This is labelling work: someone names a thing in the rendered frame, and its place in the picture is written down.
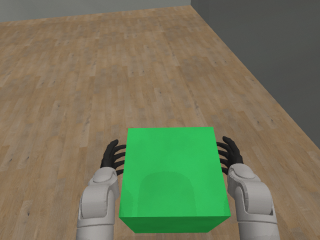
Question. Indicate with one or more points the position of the carton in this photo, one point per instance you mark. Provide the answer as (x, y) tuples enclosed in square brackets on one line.
[(172, 181)]

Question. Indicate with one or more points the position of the left robot hand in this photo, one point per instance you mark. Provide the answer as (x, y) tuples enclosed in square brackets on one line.
[(109, 158)]

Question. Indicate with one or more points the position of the robot left forearm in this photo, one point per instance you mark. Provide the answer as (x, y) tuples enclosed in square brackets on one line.
[(96, 212)]

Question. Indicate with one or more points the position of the right robot hand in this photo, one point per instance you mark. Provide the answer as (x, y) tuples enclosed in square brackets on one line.
[(233, 154)]

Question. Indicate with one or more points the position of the robot right forearm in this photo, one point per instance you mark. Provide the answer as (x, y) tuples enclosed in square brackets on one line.
[(254, 205)]

